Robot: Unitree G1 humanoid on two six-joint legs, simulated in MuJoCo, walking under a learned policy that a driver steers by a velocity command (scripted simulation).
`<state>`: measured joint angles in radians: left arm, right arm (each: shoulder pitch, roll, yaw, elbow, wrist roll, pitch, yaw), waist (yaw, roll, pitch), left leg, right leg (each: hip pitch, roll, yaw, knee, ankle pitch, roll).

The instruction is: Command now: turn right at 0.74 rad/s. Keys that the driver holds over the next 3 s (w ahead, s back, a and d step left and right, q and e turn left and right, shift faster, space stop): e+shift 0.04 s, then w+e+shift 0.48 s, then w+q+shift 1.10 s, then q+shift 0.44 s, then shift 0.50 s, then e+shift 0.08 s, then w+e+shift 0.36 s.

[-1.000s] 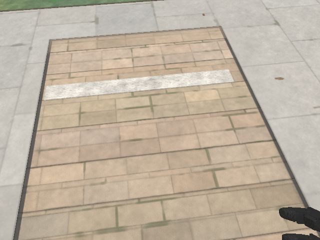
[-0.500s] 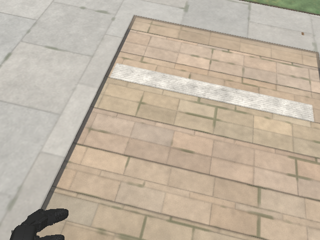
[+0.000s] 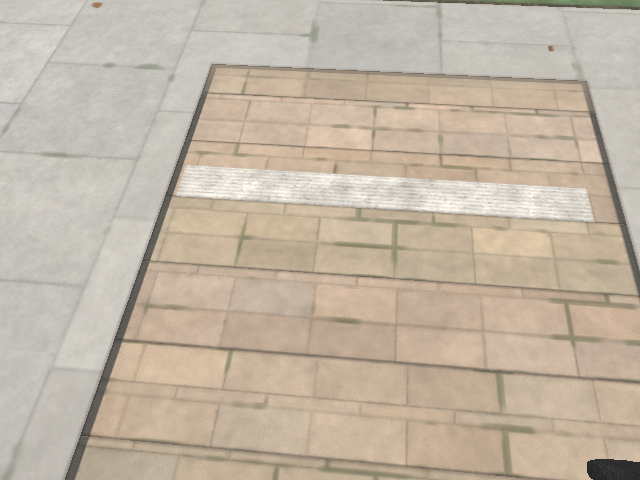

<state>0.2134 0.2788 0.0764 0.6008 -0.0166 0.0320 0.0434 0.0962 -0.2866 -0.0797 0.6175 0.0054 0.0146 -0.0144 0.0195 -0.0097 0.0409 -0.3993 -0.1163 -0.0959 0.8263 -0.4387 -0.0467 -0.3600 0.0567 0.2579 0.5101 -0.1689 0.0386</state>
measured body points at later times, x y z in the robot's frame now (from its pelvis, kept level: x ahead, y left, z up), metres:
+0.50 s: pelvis +0.09 -0.03 +0.00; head +0.08 -0.02 +0.44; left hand +0.36 +0.12 -0.08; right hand -0.01 -0.29 -0.12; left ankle +0.01 +0.12 -0.74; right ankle +0.13 -0.24 -0.63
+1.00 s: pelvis +0.39 -0.31 -0.01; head +0.39 -0.31 +0.44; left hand +0.49 -0.07 -0.13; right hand +0.42 -0.62 -0.11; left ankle +0.59 -0.23 -0.64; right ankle +0.24 -0.33 -0.74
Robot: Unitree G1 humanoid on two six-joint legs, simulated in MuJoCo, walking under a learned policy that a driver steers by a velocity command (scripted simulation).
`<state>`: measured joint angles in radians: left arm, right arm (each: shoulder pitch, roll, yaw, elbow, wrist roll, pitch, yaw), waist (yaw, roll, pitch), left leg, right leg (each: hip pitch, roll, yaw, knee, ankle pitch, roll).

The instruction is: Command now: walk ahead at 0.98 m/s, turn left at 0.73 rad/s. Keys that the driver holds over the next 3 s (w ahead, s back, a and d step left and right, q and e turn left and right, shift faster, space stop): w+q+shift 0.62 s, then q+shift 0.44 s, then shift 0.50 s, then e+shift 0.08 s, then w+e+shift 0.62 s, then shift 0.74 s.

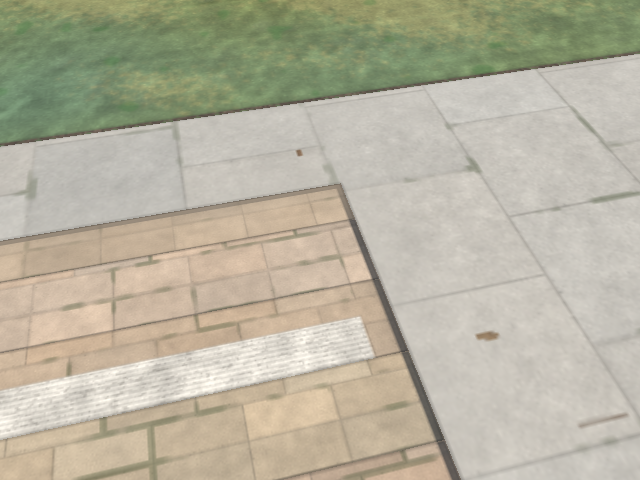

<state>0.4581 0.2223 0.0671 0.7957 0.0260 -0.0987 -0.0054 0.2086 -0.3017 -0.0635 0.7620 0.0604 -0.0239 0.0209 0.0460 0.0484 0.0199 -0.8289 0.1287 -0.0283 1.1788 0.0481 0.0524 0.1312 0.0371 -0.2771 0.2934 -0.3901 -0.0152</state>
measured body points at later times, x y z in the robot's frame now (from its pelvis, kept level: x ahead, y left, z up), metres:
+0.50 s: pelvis +0.44 +0.02 +0.00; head +0.45 +0.05 +0.45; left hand +0.64 +0.31 -0.01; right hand +0.56 -0.21 -0.11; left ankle +0.30 +0.03 -0.73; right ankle +0.71 -0.08 -0.69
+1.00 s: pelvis +0.75 +0.18 -0.02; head +0.76 +0.24 +0.42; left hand +0.54 +0.40 -0.15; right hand +1.09 +0.23 -0.08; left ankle +0.79 +0.32 -0.73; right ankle +0.74 -0.04 -0.68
